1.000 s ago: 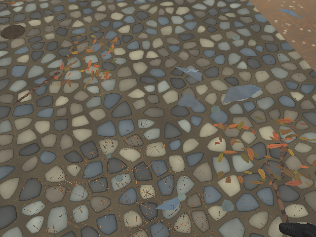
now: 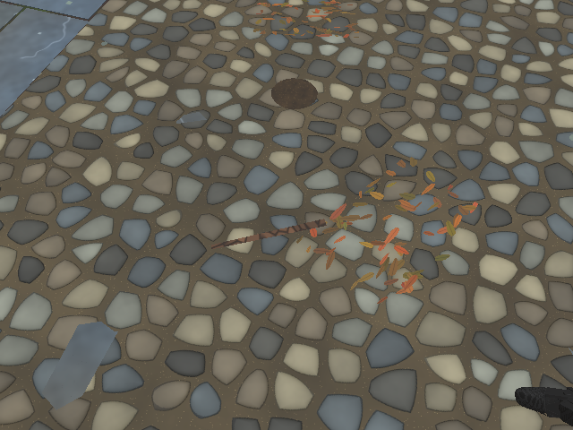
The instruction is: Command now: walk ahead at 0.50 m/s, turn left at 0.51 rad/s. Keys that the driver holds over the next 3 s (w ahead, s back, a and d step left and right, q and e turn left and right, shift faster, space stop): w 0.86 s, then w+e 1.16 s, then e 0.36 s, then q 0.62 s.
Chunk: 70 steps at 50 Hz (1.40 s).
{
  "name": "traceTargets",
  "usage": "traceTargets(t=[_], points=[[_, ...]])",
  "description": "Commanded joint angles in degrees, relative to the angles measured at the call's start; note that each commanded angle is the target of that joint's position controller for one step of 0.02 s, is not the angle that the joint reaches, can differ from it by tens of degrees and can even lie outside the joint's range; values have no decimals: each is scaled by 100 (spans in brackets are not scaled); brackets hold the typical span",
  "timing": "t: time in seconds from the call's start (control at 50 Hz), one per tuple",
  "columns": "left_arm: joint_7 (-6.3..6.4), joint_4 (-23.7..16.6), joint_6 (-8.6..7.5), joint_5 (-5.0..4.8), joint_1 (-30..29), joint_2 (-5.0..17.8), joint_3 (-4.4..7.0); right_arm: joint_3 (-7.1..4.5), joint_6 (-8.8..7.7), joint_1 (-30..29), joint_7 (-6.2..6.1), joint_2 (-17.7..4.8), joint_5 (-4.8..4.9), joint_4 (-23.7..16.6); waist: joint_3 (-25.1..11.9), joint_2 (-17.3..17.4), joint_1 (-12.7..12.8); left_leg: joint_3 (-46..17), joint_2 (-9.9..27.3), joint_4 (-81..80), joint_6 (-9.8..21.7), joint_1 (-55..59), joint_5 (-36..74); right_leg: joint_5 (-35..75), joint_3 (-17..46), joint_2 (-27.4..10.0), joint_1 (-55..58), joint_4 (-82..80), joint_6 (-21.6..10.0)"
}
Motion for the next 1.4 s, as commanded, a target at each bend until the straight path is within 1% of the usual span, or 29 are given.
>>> traceTargets(t=[0.02, 0.06, 0.12, 0.2, 0.26, 0.34, 0.4, 0.44, 0.46, 0.48, 0.5, 0.52, 0.54, 0.58, 0.62, 0.68, 0.8, 0.9, 0.96, 0.98, 1.0, 1.02, 1.04, 1.06, 1.08, 1.12, 1.22, 1.32, 1.4], points=[[-128, -872, -432, -218, -532, 804, 50, -336, -145, 1906, -60, -1033, -66, 56, -1887, 621, -1054, -4102, 1953, -2024, 1495, 4953, -1033, 152, 1183, 252, -4268, 2890, -232], [-63, -819, -466, -24, -637, 696, 15, -223, -200, 1175, -73, -732, -78, 43, -1012, 49, -578, -2808, 1535, -2030, 1148, 3295, 294, 957, 1090, -198, -3735, 1952, -242], [-76, -681, -268, 49, -302, 600, 27, -137, -273, 821, -109, -570, -166, 44, -825, 209, -204, -2117, 1296, -2409, 1141, 2212, 1401, 1311, 1045, -360, -2963, 1394, -98], [-65, -819, -163, 110, -848, 320, -69, -153, -326, 1046, -210, -714, -130, 323, -430, 171, -330, -1369, 1064, -2702, 1012, 1886, 1669, 2465, 938, -323, -3172, 169, 119], [-131, -917, -213, 66, -1405, 192, -128, -146, -307, 1251, -247, -752, -102, 496, -279, 216, -579, -1004, 861, -2724, 749, 1872, 1217, 3610, 828, -109, -2896, -1072, 84], [-242, -1108, -267, -12, -1988, 231, -136, -166, -279, 1668, -239, -837, -54, 790, -39, 265, -817, -1200, 1157, -2598, 708, 2405, 811, 3761, 836, 66, -2951, -1826, -82], [-326, -1197, -303, 7, -2011, 339, -98, -195, -198, 1792, -270, -880, -49, 941, -43, 360, -731, -1387, 1456, -2215, 587, 3103, 1330, 3090, 857, 147, -3053, -2144, -336], [-324, -1108, -318, 20, -1570, 476, -28, -213, -143, 1687, -293, -944, -50, 965, -297, 495, -452, -1327, 1403, -1680, 438, 3276, 2588, 2626, 644, 371, -2361, -2261, -534], [-286, -913, -323, 37, -881, 654, 80, -181, -114, 1603, -300, -892, -69, 953, -756, 430, -79, -1107, 1130, -866, 303, 3156, 3414, 2760, 479, 526, -1363, -2367, -705], [-245, -736, -323, 91, 76, 963, 175, -79, -108, 1596, -318, -688, -145, 856, -1580, 184, 321, -864, 833, 514, 101, 2331, 2764, 3151, 1066, -92, 290, -2045, -1041], [-227, -615, -278, 138, 708, 1478, 321, 77, -211, 2392, -282, -173, -110, 785, -2522, -1193, 162, -483, -99, 2853, -414, 21, 145, 2154, 3608, -1504, 2625, -2254, -2010], [-257, -518, -252, 0, 908, 1023, 205, 74, -303, 2215, -258, -352, -76, 837, -2722, -1491, 330, -1085, -304, 3567, -432, -909, -2390, 1073, 5039, -1727, 2923, -3175, -2110], [-228, -563, -229, -42, 508, 760, 112, -42, -346, 1624, -223, -772, 60, 702, -1742, -1003, 345, -1092, 81, 3900, -384, -1448, -2095, 466, 4327, -1578, 2232, -3327, -1804], [-207, -671, -175, 60, -219, 517, 13, -31, -366, 958, -229, -721, -34, 533, -647, -333, 55, -727, 579, 3284, -358, -1286, -1238, 1165, 3128, -1148, 529, -3649, -1583], [-215, -696, -224, 127, -477, 358, -44, -44, -281, 1217, -240, -557, -81, 634, -493, -568, -277, -733, 816, 2805, -412, -640, -837, 1911, 2549, -836, -272, -3952, -1527], [-193, -576, -294, 65, -427, 516, 4, 9, -197, 1187, -272, -349, -122, 642, -387, -527, -375, -596, 897, 2232, -589, -662, -456, 2769, 1948, -757, -566, -4238, -1658], [-97, -327, -204, -24, 23, 733, 62, 116, -318, 11, -185, -110, -111, 395, -179, -378, 32, -325, 716, 35, -681, -480, 1330, 3178, 1114, -468, -347, -4320, -1381], [-62, -51, -43, -95, 480, 820, 102, 88, -404, -643, -41, -222, -56, 135, 8, -407, 166, -404, 545, -744, -507, -513, 1051, 3233, 1404, -857, 434, -3919, -1297], [-11, -47, 48, -106, 286, 947, 152, -39, -470, 11, -32, -495, -84, 280, -332, -528, -335, -278, 309, -1110, -303, 565, 531, 4254, 1527, -842, 558, -3104, -1105], [-9, -68, 55, -69, 263, 801, 95, -177, -478, 809, -82, -759, -112, 510, -892, -425, -719, -227, 298, -1134, -143, 1819, 602, 4615, 1328, -521, 230, -2166, -939], [-13, -240, 35, 69, 243, 419, -53, -299, -464, 1830, -151, -1174, -215, 653, -1844, 127, -1112, -1204, 1302, -845, 210, 3574, 728, 3350, 1062, -119, -844, -449, -700], [-42, -332, -77, 3, 1055, -216, -236, -380, -400, 2070, -153, -1571, -235, 765, -2605, 1722, -732, -3697, 2602, -1376, 1057, 5354, -369, -94, 857, 771, -3005, 1468, -345], [-54, -216, -140, -141, 783, 416, -93, -245, -379, 2089, -160, -977, -186, 725, -2457, 1217, -984, -4101, 2497, -1829, 982, 5114, -1259, -342, 1476, 524, -3591, 2177, -336], [-59, -373, -161, -228, 258, 716, 15, -157, -386, 1740, -186, -733, -158, 724, -1596, 893, -977, -3209, 2331, -1941, 731, 4442, -1204, 152, 1408, 285, -3918, 2324, -364], [-37, -434, -151, -187, -26, 660, 18, -108, -396, 1368, -193, -601, -171, 714, -1176, 555, -823, -2582, 2116, -2087, 609, 3724, -749, 638, 1286, 41, -3784, 2176, -339], [-34, -444, -40, -115, -33, 510, 63, -38, -453, 891, -177, -332, -224, 755, -678, 628, -479, -1669, 1782, -2500, 497, 2684, -47, 1201, 1325, -234, -3294, 1748, -284], [-36, -615, 213, -85, -216, 152, 38, -138, -570, 710, -220, -481, -239, 996, -268, 325, -264, -508, 1745, -3015, 582, 2176, 945, 1928, 1321, -336, -3372, 1067, -120], [-212, -882, 148, -62, -1022, -9, -35, -206, -484, 862, -305, -711, -204, 1174, -49, 181, -534, 451, 1573, -3076, 399, 2396, 1178, 3223, 897, -217, -3204, -565, -194], [-328, -1204, 159, -64, -1621, 27, -44, -282, -342, 1178, -315, -885, -87, 1371, 142, 146, -718, 710, 1804, -2845, 293, 3149, 1440, 2940, 631, -125, -3358, -1227, -409]])
Next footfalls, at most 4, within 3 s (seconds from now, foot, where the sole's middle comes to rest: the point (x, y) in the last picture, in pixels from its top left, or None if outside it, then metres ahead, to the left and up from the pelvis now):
0.48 right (366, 414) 0.46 -0.12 -0.75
1.00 left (254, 298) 0.73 0.15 -0.75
1.52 right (363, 221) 0.99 -0.13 -0.75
2.00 left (332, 134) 1.32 -0.05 -0.75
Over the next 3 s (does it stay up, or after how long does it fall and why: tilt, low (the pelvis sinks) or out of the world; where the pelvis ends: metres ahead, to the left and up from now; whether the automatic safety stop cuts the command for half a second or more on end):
stays up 1.30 -0.16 0.03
